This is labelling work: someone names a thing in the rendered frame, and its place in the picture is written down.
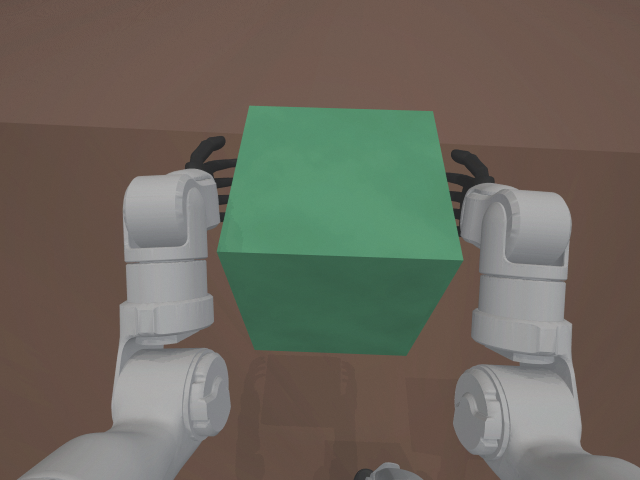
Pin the left robot forearm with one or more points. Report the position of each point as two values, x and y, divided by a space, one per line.
165 224

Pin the carton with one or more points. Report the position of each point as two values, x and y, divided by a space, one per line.
339 234

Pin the robot right shin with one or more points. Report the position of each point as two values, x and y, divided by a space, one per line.
387 465

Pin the robot left hand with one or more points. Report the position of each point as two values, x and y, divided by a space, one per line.
201 153

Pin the robot right hand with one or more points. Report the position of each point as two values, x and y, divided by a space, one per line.
479 171

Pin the right robot upper arm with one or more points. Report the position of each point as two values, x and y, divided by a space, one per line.
524 422

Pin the left robot upper arm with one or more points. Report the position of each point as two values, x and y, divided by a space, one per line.
166 402

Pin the right robot forearm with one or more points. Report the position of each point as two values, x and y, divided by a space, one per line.
523 237

